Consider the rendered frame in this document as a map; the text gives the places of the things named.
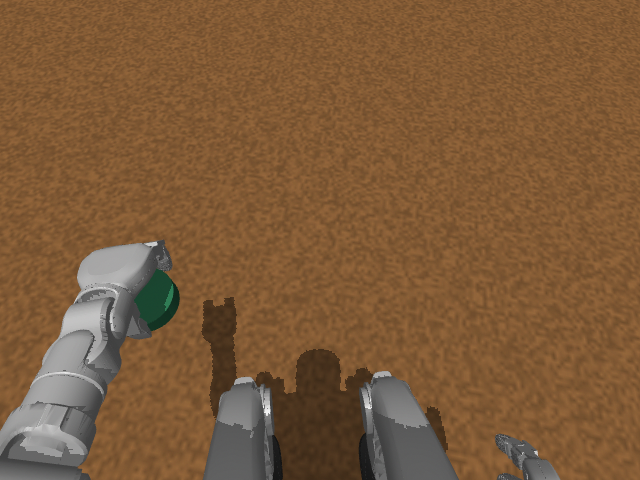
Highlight tin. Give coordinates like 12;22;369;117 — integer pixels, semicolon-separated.
134;268;180;331

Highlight right robot foot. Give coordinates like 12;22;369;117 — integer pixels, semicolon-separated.
359;433;375;480

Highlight left robot hand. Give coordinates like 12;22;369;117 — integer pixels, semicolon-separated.
77;240;172;339

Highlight left robot arm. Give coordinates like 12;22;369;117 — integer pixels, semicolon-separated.
0;283;135;480

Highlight right robot hand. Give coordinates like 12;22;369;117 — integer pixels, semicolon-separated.
495;434;561;480

